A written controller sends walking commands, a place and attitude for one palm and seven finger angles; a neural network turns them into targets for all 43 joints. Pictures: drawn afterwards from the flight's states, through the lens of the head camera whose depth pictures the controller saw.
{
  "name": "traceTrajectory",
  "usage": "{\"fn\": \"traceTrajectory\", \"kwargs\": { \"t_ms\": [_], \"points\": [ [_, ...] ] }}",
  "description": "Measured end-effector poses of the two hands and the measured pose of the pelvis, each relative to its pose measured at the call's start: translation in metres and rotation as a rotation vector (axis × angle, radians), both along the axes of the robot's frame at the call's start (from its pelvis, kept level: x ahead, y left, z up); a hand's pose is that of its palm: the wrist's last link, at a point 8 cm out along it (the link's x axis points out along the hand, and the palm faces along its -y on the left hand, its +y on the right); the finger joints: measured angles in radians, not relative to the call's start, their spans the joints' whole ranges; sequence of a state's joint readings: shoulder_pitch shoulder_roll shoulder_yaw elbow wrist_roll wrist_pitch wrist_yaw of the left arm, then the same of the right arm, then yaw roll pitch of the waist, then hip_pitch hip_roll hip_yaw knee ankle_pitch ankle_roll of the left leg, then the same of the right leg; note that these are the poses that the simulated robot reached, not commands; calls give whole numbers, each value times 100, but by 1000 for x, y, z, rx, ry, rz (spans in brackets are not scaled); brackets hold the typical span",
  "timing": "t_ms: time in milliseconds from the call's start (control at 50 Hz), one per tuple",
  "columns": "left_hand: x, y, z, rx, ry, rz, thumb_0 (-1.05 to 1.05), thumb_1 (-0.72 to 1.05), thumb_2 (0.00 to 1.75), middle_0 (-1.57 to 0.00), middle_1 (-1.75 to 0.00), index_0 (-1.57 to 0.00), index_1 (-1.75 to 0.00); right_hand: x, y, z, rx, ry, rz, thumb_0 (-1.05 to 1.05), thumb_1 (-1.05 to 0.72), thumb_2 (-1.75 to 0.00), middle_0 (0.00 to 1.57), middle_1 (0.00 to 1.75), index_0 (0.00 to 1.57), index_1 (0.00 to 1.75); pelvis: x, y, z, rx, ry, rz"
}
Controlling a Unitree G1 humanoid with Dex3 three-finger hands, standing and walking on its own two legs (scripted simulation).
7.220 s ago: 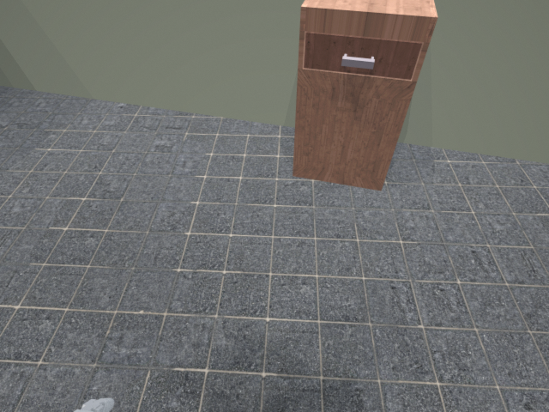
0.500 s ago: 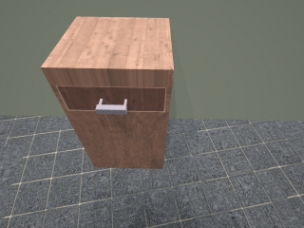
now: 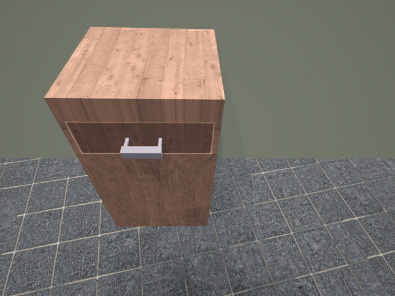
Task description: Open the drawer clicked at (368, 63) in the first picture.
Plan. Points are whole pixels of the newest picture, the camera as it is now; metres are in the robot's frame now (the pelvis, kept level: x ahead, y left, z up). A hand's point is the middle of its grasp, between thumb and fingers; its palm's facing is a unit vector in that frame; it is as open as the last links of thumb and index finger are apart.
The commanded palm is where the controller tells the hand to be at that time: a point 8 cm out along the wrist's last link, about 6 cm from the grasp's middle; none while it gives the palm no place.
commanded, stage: come to a stop and stand still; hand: left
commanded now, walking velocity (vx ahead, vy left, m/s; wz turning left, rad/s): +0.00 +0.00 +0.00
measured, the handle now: (142, 146) +0.54 +0.21 -0.09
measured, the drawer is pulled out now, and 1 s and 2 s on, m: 0.00 0.00 0.00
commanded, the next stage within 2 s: look again from close up in 0.22 s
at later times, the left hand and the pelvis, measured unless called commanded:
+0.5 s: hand out of the picture +0.00 +0.17 -0.18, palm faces +0.02 -0.98 -0.20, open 7.3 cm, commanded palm none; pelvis +0.00 +0.00 -0.01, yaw +0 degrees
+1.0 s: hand out of the picture +0.06 +0.16 -0.15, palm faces -0.09 -0.93 -0.35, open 7.3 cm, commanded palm +0.11 +0.21 -0.06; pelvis +0.00 -0.02 -0.01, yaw -1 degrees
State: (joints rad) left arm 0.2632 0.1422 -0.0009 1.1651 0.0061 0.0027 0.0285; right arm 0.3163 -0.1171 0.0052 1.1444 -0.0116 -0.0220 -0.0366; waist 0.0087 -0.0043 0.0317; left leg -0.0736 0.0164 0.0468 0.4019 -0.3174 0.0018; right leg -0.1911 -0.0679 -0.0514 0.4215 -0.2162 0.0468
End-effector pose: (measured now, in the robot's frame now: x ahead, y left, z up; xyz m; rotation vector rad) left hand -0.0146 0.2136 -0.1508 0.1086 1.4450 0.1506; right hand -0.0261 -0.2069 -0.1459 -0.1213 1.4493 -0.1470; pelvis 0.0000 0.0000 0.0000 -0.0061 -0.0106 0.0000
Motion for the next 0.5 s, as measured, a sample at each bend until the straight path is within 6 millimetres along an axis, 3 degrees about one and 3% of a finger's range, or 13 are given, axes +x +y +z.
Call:
{"fn": "traceTrajectory", "kwargs": {
  "t_ms": [320, 500],
  "points": [
    [14, -4, 2, 19, -15, -2, 1, 92, 90, -20, -30, -20, -30, 9, -7, -3, 3, -1, -9, 0, -91, -89, 20, 30, 20, 30, 11, -7, -1, -2, 0, -1],
    [11, 1, 1, 38, -41, -28, 0, 92, 90, -20, -30, -20, -30, 30, -18, -10, -6, -98, 26, 1, -92, -90, 19, 30, 20, 29, 3, -5, -9, -3, 3, 4]
  ]
}}
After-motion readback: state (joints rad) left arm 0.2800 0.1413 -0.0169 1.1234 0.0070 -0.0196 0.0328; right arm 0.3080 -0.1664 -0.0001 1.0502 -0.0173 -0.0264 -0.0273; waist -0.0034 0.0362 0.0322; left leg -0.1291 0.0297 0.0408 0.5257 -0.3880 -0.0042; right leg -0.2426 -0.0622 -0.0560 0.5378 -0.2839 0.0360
